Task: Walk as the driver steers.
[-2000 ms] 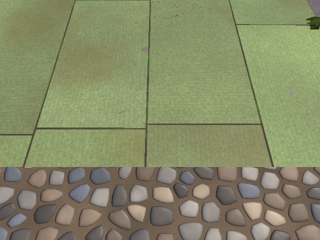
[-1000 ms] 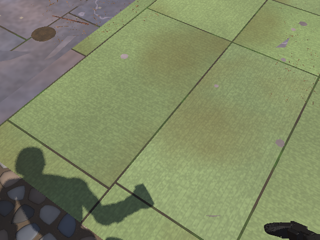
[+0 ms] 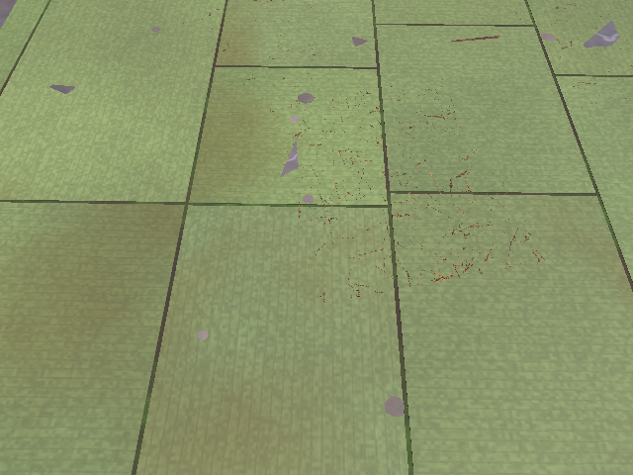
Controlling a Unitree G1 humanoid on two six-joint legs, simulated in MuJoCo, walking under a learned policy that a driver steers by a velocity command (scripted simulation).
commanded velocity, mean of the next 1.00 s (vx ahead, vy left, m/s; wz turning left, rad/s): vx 0.02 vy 0.00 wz -0.10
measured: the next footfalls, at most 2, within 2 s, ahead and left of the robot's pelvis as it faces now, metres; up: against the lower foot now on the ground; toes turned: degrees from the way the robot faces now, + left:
right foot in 0.44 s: +0.03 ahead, -0.10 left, +0.00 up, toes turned -13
left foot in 0.88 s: +0.01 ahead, +0.09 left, +0.00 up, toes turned -2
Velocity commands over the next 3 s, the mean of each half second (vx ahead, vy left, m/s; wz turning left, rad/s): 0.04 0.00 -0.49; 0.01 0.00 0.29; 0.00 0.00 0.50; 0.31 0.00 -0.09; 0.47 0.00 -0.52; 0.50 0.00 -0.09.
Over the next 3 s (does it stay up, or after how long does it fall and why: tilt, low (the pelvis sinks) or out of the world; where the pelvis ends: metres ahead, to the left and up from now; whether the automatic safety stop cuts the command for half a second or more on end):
stays up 0.62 -0.01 0.01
